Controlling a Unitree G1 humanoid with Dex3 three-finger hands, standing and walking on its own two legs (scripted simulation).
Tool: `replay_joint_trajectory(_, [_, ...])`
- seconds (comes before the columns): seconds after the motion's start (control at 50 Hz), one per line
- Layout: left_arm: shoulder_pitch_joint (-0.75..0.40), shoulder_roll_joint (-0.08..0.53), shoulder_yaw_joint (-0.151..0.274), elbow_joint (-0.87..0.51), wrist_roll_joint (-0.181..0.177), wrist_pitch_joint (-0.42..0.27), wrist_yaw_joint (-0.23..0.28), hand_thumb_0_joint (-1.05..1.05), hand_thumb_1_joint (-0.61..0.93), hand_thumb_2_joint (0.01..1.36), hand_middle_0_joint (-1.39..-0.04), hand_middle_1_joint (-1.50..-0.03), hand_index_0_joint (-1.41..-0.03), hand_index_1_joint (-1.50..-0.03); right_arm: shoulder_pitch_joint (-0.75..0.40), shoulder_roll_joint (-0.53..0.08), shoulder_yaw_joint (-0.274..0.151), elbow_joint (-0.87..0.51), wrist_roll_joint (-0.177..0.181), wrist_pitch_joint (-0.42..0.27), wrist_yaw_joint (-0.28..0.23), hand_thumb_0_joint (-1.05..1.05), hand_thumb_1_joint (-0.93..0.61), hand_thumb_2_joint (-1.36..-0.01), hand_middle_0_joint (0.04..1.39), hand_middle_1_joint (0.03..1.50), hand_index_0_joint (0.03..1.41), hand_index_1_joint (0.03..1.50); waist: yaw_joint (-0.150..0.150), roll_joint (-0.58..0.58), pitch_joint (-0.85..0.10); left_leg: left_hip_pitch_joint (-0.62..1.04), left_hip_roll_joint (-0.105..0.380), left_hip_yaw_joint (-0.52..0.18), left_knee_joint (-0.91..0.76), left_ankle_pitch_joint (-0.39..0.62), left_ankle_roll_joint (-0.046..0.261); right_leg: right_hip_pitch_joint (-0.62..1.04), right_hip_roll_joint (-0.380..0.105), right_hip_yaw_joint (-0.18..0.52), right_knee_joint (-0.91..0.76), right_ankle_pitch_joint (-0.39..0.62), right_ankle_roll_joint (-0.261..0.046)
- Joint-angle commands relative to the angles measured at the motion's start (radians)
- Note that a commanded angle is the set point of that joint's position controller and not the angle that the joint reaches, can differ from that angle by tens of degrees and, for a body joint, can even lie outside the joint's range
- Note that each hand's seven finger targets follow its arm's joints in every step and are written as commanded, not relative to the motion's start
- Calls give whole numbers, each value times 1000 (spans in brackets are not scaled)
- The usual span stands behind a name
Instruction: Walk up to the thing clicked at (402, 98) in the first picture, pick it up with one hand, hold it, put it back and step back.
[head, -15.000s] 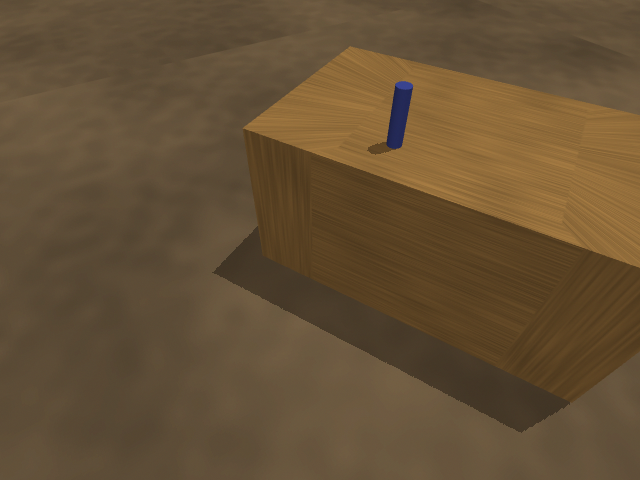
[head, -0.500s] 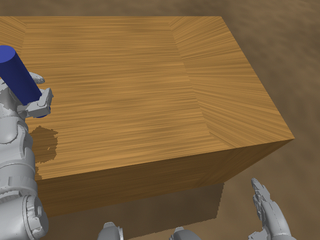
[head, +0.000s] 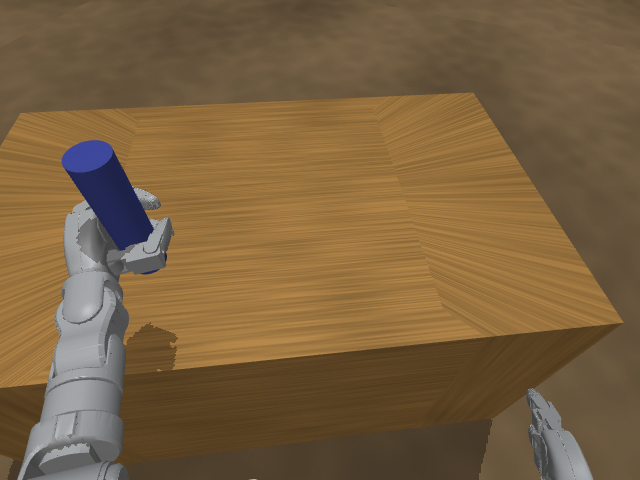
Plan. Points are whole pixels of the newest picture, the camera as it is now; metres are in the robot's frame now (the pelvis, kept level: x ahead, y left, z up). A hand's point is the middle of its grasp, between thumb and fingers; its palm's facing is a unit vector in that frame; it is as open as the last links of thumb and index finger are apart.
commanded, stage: lift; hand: left
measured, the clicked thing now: (123, 216) +0.41 +0.22 +0.13
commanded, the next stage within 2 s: hold in 0.66 s
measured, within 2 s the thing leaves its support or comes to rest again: neither
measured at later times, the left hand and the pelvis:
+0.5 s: hand (144, 245) +0.35 +0.18 +0.15, palm faces +0.24 -0.97 +0.01, open 6.0 cm; pelvis -0.01 -0.01 +0.02, yaw +1 degrees
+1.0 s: hand (139, 245) +0.34 +0.17 +0.17, palm faces +0.23 -0.97 +0.03, open 6.0 cm; pelvis +0.00 -0.01 +0.03, yaw +1 degrees
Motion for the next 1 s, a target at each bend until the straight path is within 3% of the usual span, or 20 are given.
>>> replay_joint_trajectory(0.0, [-320,190,32,-292,-7,-48,21,0,559,1364,-1380,-1462,-1405,-1455,1,-164,-95,-140,3,-57,-26,0,571,-43,49,49,49,49,1,16,-320,424,-20,-5,-119,294,15,19,30,-48,-129,377,-22])
replay_joint_trajectory(0.04, [-294,153,26,-320,-19,-33,24,0,568,1362,-1366,-1450,-1392,-1443,-6,-152,-85,-112,6,-59,-27,0,574,-42,49,49,49,49,10,-2,-281,406,-23,-4,-142,251,14,25,27,-46,-147,342,-24])
replay_joint_trajectory(0.06, [-310,180,44,-361,-24,-29,28,0,562,1363,-1362,-1450,-1388,-1443,-18,-159,-94,-93,8,-60,-31,0,577,-41,49,49,49,49,21,22,-262,400,-29,5,-147,231,11,28,22,-39,-161,329,-23])
replay_joint_trajectory(0.2, [-256,90,-30,-414,-20,30,37,0,548,1365,-1386,-1464,-1409,-1460,-85,-126,-59,-74,14,-89,-48,0,565,-44,49,49,49,49,26,-28,-225,422,-34,18,-174,237,17,73,12,-32,-199,346,-18])
replay_joint_trajectory(0.28, [-288,134,-10,-535,-10,43,50,0,519,1364,-1382,-1467,-1405,-1464,-122,-106,-39,-51,14,-97,-52,0,566,-44,49,50,49,50,42,-2,-229,441,-42,27,-198,208,9,103,6,-32,-221,313,-22])
replay_joint_trajectory(0.3, [-266,146,15,-528,-16,47,55,0,519,1365,-1385,-1476,-1409,-1471,-115,-129,-59,-52,13,-101,-57,0,567,-43,49,50,49,50,42,-13,-220,437,-43,27,-203,185,10,111,5,-30,-232,293,-19])
replay_joint_trajectory(0.32, [-210,135,15,-484,-15,62,59,0,541,1356,-1376,-1469,-1404,-1460,-97,-168,-94,-22,12,-102,-63,0,566,-42,49,49,49,49,33,-37,-198,443,-41,27,-214,178,10,108,7,-33,-238,283,-20])
replay_joint_trajectory(0.42, [-192,88,-25,-582,-19,97,48,0,559,1345,-1391,-1463,-1417,-1456,-112,-112,-42,-35,18,-122,-65,0,562,-43,49,49,49,49,35,-24,-183,490,-37,22,-238,195,7,116,11,-45,-250,288,-24])
replay_joint_trajectory(0.48, [-138,78,-17,-543,-33,123,42,0,561,1362,-1402,-1473,-1424,-1470,-97,-125,-57,44,22,-132,-69,0,559,-44,49,50,49,50,32,-53,-116,462,-44,25,-254,160,13,106,5,-39,-270,265,-20])
replay_joint_trajectory(0.5, [-150,59,-41,-565,-31,128,37,0,577,1373,-1394,-1472,-1417,-1469,-108,-97,-34,38,22,-135,-67,0,565,-43,49,49,49,49,36,-27,-129,474,-44,28,-255,171,13,109,3,-36,-273,273,-21])
replay_joint_trajectory(0.54, [-179,85,-23,-607,-28,145,42,0,554,1358,-1400,-1468,-1422,-1465,-144,-133,-57,10,21,-149,-71,0,560,-44,49,49,49,49,34,-23,-160,507,-39,23,-267,170,9,117,7,-43,-278,266,-23])
replay_joint_trajectory(0.66, [-144,80,-24,-636,-26,165,56,0,558,1368,-1407,-1491,-1432,-1485,-130,-128,-54,82,20,-165,-79,0,552,-46,49,50,49,50,40,-26,-146,530,-42,20,-270,218,12,148,3,-44,-287,311,-21])
replay_joint_trajectory(0.7, [-172,112,6,-703,-26,160,62,0,546,1352,-1398,-1478,-1422,-1472,-154,-146,-67,42,17,-177,-84,0,542,-49,49,50,49,50,43,-32,-214,568,-42,18,-262,282,14,192,3,-46,-279,370,-16])
replay_joint_trajectory(0.72, [-148,87,-16,-711,-26,163,59,0,556,1356,-1407,-1487,-1432,-1480,-151,-106,-36,38,21,-177,-81,0,550,-46,49,49,49,50,49,-27,-198,556,-48,24,-262,283,14,193,-1,-43,-286,380,-16])
replay_joint_trajectory(0.76, [-125,89,-5,-695,-26,175,56,0,523,1313,-1402,-1475,-1426,-1468,-135,-133,-64,58,18,-183,-86,0,535,-49,49,49,49,49,44,-39,-181,565,-44,19,-272,283,16,199,2,-47,-292,374,-15])
replay_joint_trajectory(0.78, [-59,43,-39,-628,-26,191,50,0,538,1321,-1409,-1475,-1431,-1469,-111,-71,-18,111,21,-179,-78,0,537,-49,49,49,49,49,46,-30,-137,551,-48,23,-273,287,18,187,-1,-45,-297,382,-13])
replay_joint_trajectory(0.8, [-89,42,-35,-679,-35,195,45,0,555,1322,-1424,-1478,-1445,-1474,-143,-63,0,73,24,-186,-72,0,541,-48,49,49,49,49,50,-37,-135,547,-48,23,-276,288,18,193,-2,-46,-302,385,-12])
replay_joint_trajectory(0.88, [-94,63,-16,-704,-37,228,42,0,525,1322,-1418,-1474,-1438,-1471,-164,-94,-19,58,24,-196,-67,0,544,-48,49,49,49,49,53,-13,-111,551,-48,24,-307,251,12,189,0,-51,-321,341,-23])
replay_joint_trajectory(0.94, [-106,77,-11,-769,-29,241,50,0,554,1285,-1389,-1445,-1413,-1436,-143,-154,-76,60,21,-204,-65,0,540,-48,49,49,49,49,44,3,-116,572,-44,21,-318,260,7,209,3,-56,-327,346,-26])
replay_joint_trajectory(0.98, [-117,81,-9,-811,-27,244,54,0,546,1283,-1396,-1457,-1424,-1445,-142,-133,-62,41,24,-208,-61,0,537,-48,49,49,49,49,49,13,-146,596,-44,18,-317,292,7,225,5,-58,-328,369,-26])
